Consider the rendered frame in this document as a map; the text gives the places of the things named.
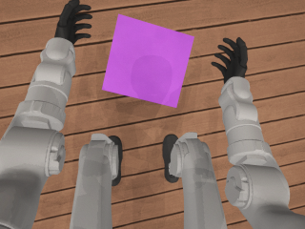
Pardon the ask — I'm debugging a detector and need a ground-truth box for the carton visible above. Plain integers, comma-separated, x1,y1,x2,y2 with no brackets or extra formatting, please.
102,13,194,108

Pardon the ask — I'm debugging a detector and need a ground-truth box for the right robot hand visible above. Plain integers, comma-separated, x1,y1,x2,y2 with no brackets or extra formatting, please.
211,37,248,84

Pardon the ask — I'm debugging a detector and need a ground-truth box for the left robot forearm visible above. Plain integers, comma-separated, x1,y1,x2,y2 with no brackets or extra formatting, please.
0,37,76,149

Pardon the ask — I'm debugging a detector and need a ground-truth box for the left robot hand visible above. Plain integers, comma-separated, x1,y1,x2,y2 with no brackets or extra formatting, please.
54,0,92,45

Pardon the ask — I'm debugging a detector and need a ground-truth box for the robot left upper arm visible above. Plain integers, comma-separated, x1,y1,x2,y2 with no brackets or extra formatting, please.
0,126,66,229

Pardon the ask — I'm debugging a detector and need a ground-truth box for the right robot forearm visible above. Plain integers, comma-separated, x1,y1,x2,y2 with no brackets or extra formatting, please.
218,76,290,203

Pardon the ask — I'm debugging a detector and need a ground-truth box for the right robot thigh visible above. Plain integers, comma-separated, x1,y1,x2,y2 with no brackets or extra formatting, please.
173,138,228,229

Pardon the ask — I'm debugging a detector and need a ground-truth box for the left robot shin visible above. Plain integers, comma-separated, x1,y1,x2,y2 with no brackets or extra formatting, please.
78,133,117,179

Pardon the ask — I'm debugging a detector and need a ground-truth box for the robot right upper arm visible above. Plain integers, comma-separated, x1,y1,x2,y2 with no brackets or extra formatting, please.
224,163,305,229

